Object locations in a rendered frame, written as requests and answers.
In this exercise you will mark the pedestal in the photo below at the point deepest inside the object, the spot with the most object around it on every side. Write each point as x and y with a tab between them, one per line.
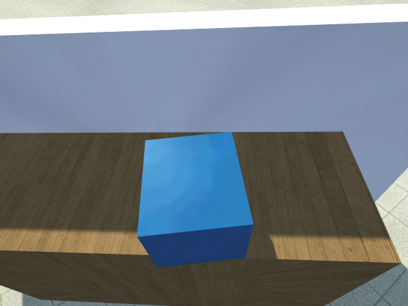
69	210

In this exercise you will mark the carton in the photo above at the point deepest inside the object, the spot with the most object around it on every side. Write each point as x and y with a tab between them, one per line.
193	203

